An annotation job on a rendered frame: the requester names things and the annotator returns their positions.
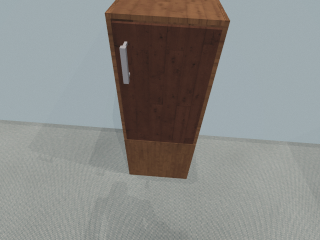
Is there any handle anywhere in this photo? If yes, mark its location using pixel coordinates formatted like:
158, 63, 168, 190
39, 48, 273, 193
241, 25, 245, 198
119, 41, 130, 84

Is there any cupboard door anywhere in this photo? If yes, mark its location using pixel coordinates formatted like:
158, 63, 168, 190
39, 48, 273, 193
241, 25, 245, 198
111, 21, 222, 144

